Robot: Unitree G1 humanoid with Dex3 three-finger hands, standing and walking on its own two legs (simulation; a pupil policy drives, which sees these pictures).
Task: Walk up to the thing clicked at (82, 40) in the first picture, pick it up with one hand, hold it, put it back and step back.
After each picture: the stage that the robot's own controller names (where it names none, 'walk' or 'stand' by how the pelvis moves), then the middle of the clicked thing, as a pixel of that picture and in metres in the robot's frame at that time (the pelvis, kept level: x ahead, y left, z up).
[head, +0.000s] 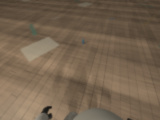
stand; (83, 41) +1.76 +0.24 -0.72
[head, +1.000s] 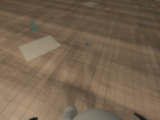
walk; (86, 44) +1.62 +0.16 -0.70
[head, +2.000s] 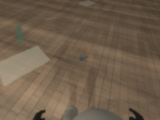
walk; (80, 58) +1.09 +0.16 -0.71
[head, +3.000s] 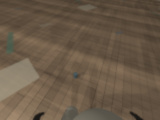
walk; (75, 75) +0.70 +0.20 -0.71
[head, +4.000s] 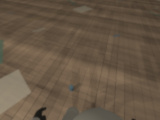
walk; (71, 88) +0.48 +0.21 -0.71
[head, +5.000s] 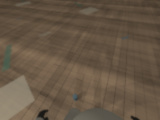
stand; (75, 97) +0.35 +0.19 -0.71
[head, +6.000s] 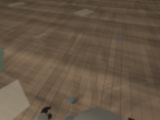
stand; (72, 100) +0.32 +0.21 -0.72
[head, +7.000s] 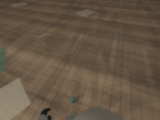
stand; (72, 100) +0.33 +0.21 -0.73
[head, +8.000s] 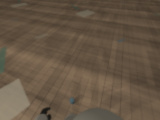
stand; (72, 101) +0.32 +0.21 -0.73
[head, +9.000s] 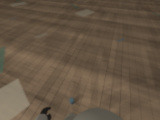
go down; (71, 100) +0.32 +0.21 -0.73
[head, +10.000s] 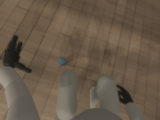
go down; (62, 61) +0.40 +0.23 -0.34
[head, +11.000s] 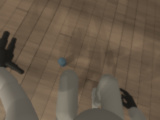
approach; (62, 62) +0.40 +0.24 -0.30
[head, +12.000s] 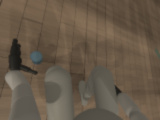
close in; (36, 58) +0.38 +0.28 -0.22
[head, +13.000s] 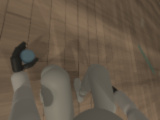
close; (27, 57) +0.38 +0.29 -0.22
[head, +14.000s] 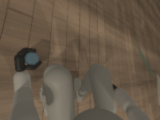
lift; (31, 59) +0.36 +0.27 -0.22
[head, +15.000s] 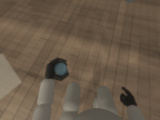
lift; (62, 71) +0.32 +0.20 +0.00
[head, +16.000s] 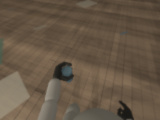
hold; (67, 74) +0.32 +0.17 +0.01
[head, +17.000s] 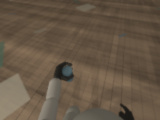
hold; (68, 74) +0.32 +0.17 +0.02
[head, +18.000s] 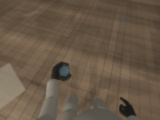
crouch; (65, 73) +0.33 +0.18 -0.05
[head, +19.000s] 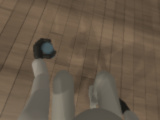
lower; (49, 51) +0.45 +0.26 -0.10
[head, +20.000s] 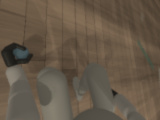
lower; (22, 55) +0.40 +0.29 -0.22
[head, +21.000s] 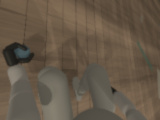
lower; (23, 54) +0.40 +0.29 -0.22
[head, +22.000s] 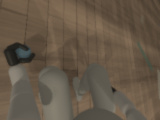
lower; (24, 54) +0.40 +0.29 -0.22
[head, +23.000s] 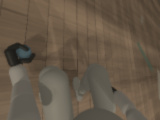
lower; (25, 54) +0.39 +0.29 -0.22
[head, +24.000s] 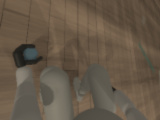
open; (30, 56) +0.39 +0.27 -0.22
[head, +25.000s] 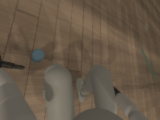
stand; (37, 56) +0.38 +0.26 -0.23
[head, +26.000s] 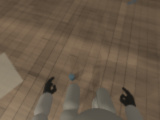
walk; (71, 77) +0.38 +0.19 -0.52
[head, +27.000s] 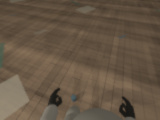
stand; (73, 98) +0.34 +0.17 -0.66
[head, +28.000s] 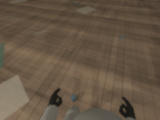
stand; (73, 98) +0.34 +0.18 -0.67
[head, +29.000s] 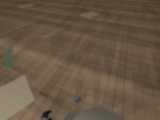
stand; (76, 99) +0.36 +0.16 -0.72
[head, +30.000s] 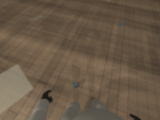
walk; (75, 85) +0.41 +0.14 -0.71
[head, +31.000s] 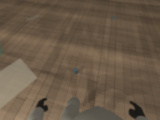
walk; (75, 71) +0.64 +0.21 -0.69
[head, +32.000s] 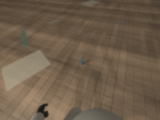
stand; (82, 61) +0.98 +0.19 -0.69
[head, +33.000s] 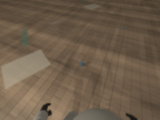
stand; (82, 63) +0.98 +0.16 -0.72
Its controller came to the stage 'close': yes
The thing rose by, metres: 0.71
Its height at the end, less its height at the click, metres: +0.00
